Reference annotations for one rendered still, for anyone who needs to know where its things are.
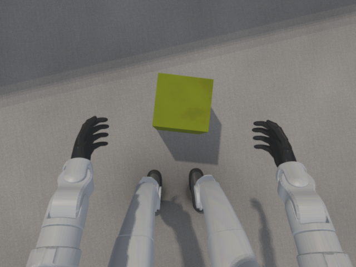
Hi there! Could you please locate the carton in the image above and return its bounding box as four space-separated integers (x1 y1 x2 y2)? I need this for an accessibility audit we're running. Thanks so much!
152 73 214 134

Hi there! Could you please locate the robot left hand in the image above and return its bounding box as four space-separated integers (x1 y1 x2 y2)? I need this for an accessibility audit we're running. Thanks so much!
71 116 109 160

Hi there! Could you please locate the right robot thigh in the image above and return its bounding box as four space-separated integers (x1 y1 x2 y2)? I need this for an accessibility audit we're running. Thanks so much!
194 180 259 267

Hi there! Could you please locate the left robot forearm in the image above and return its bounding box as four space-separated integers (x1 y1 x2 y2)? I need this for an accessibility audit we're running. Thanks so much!
26 157 95 267

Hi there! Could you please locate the robot left foot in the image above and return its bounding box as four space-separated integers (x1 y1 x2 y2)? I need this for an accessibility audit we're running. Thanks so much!
147 170 162 213

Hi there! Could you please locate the robot right hand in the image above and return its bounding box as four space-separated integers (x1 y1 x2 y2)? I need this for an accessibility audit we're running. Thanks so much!
252 120 296 167

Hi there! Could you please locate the right robot forearm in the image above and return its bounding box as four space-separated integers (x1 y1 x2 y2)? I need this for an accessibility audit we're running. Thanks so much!
276 161 353 267

